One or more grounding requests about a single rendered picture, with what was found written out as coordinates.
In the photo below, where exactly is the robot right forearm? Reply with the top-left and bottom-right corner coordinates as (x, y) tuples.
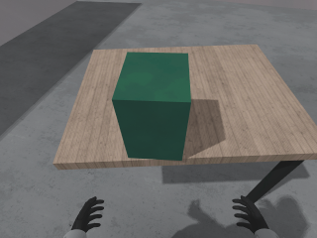
(254, 228), (279, 238)

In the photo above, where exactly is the table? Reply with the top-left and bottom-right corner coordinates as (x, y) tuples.
(53, 44), (317, 203)

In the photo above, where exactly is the left robot hand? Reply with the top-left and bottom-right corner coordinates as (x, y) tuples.
(71, 196), (104, 233)

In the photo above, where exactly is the right robot hand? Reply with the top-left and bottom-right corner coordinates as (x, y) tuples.
(232, 195), (269, 235)

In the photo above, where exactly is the carton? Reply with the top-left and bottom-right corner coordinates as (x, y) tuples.
(112, 52), (191, 161)

